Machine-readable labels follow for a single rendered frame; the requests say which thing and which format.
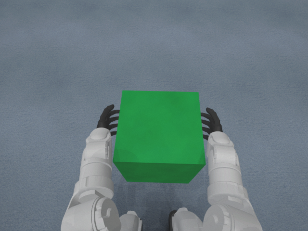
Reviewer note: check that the robot left thigh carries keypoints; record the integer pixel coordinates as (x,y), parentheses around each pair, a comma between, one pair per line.
(130,222)

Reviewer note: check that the right robot hand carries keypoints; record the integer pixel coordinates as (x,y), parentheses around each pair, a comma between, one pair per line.
(213,123)

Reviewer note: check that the left robot hand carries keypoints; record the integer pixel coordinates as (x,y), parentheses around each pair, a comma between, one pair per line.
(105,119)

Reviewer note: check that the robot left upper arm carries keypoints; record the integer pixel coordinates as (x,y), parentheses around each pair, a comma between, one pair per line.
(98,214)

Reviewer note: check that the robot right thigh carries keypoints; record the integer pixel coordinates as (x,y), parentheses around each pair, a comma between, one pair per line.
(186,221)

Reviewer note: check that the carton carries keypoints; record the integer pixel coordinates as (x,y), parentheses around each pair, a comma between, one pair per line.
(159,136)

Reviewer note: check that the robot left forearm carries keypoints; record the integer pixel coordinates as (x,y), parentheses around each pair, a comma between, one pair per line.
(95,177)

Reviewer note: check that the robot thigh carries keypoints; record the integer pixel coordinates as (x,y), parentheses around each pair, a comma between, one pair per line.
(186,221)
(130,222)

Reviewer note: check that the robot right upper arm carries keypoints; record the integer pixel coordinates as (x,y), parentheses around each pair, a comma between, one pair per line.
(223,217)

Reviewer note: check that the robot right forearm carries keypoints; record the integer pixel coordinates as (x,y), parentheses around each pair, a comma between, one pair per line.
(225,181)

